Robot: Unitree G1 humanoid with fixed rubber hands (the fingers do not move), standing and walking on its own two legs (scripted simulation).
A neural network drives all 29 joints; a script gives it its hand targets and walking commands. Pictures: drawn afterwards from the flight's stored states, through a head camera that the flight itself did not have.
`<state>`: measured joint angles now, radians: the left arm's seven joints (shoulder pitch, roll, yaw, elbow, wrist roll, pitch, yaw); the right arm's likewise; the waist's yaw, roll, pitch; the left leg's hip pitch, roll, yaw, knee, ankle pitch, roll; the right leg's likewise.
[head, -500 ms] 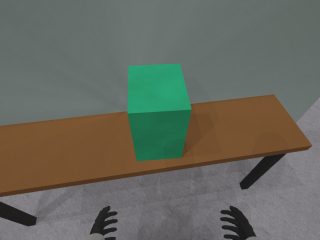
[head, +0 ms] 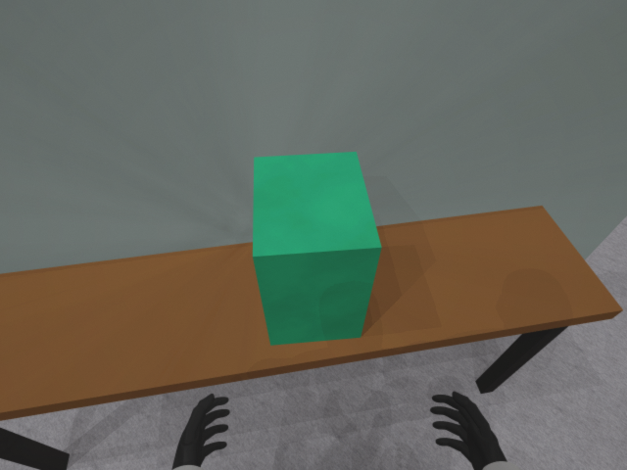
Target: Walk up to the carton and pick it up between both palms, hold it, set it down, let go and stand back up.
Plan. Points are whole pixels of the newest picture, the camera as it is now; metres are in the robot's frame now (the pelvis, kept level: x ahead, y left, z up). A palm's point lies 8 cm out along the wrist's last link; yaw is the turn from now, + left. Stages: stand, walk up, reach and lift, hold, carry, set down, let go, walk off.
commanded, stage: reach and lift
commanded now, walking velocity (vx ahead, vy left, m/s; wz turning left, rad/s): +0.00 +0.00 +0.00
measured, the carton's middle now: (311, 253) +0.46 +0.03 -0.05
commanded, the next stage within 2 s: none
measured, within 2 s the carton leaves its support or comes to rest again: neither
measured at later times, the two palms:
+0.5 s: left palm (202, 420) +0.20 +0.17 -0.07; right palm (488, 415) +0.20 -0.21 -0.07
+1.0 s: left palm (207, 375) +0.25 +0.17 -0.04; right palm (466, 358) +0.27 -0.19 -0.05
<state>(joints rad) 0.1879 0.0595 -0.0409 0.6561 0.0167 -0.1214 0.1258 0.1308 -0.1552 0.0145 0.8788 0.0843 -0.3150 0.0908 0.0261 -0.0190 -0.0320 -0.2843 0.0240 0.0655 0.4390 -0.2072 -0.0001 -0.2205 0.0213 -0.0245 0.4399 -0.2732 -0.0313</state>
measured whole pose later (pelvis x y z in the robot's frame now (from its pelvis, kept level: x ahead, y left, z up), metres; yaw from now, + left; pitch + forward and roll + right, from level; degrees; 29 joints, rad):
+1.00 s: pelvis -0.01 -0.01 -0.01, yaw +0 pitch +8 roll +0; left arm -0.10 0.00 0.01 0.73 -0.03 -0.44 0.20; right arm -0.22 -0.18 0.06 0.98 0.20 -0.52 0.01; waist 0.03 0.01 -0.07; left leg -0.48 0.04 0.03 0.58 -0.25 -0.01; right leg -0.40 0.04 -0.03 0.57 -0.31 -0.05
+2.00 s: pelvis -0.02 -0.01 +0.00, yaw -2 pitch +9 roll +0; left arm -0.63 0.06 0.15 0.61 -0.03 0.20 0.19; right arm -0.73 -0.24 0.03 0.89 0.27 0.02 -0.05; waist 0.08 -0.01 -0.11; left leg -0.40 0.05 0.05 0.37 -0.13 -0.02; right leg -0.34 0.06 0.01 0.36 -0.18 -0.05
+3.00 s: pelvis -0.01 -0.01 +0.00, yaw -1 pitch +20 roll -1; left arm -0.95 0.13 0.19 1.04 -0.05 0.05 0.15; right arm -0.99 -0.26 -0.07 1.15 0.17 0.01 -0.04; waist 0.10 0.00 -0.21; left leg -0.60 0.05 0.02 0.38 -0.12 -0.02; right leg -0.53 0.07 -0.01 0.35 -0.16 -0.05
